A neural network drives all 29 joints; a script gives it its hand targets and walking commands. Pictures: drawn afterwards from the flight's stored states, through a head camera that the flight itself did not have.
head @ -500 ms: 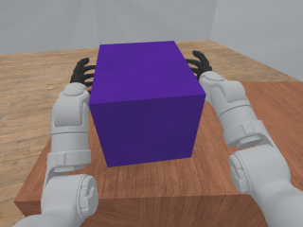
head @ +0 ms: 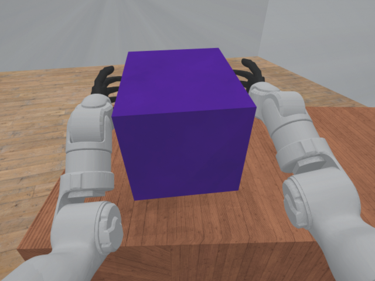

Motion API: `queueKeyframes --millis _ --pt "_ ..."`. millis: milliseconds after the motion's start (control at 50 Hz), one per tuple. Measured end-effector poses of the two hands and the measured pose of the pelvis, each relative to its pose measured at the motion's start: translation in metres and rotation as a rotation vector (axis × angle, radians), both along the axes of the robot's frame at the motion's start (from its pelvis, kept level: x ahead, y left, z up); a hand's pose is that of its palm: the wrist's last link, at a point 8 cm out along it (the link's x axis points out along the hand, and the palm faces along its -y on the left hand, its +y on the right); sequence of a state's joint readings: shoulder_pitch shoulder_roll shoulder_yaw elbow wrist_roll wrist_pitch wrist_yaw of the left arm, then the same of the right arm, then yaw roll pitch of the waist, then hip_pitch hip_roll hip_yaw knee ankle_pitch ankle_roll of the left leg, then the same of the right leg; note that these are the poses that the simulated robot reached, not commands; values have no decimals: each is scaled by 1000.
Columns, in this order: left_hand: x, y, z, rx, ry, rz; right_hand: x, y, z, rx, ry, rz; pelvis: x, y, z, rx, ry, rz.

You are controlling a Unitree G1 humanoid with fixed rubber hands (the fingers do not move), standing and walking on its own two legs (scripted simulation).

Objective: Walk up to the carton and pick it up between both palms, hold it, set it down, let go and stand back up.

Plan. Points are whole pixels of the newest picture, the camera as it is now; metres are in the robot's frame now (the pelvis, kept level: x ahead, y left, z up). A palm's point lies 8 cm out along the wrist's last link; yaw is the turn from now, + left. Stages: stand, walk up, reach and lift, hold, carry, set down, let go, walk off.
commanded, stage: hold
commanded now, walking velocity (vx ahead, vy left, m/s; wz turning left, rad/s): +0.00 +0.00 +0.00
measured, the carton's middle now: (180, 117) +0.39 +0.01 +0.23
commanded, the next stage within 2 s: none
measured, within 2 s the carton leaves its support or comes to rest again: neither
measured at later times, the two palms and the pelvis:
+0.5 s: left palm (100, 107) +0.36 +0.16 +0.27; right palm (251, 97) +0.38 -0.14 +0.29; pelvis +0.00 +0.00 +0.00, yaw +1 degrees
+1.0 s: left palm (102, 107) +0.36 +0.16 +0.27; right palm (252, 97) +0.37 -0.14 +0.28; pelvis +0.00 +0.00 +0.00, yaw +1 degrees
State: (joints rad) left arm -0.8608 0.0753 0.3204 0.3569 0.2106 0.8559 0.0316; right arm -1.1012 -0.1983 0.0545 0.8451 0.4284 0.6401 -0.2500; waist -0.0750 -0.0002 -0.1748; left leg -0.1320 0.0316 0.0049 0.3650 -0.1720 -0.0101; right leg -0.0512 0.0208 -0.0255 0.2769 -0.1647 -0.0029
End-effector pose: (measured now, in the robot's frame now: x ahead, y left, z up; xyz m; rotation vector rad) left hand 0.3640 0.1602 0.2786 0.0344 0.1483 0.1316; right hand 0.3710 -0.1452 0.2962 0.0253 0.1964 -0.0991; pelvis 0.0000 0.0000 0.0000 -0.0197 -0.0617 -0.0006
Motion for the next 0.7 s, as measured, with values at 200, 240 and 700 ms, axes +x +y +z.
queueKeyframes --millis 200,240,700 --pt "1 3 -11 16 23 6 4 3 -13 -6 23 10 1 0 0 -3 -9 10" --pt "1 3 -12 19 24 7 4 3 -14 -8 23 12 1 0 0 -2 -5 10" --pt "1 1 -9 12 11 9 4 2 -10 11 12 7 2 1 0 -1 -2 7"
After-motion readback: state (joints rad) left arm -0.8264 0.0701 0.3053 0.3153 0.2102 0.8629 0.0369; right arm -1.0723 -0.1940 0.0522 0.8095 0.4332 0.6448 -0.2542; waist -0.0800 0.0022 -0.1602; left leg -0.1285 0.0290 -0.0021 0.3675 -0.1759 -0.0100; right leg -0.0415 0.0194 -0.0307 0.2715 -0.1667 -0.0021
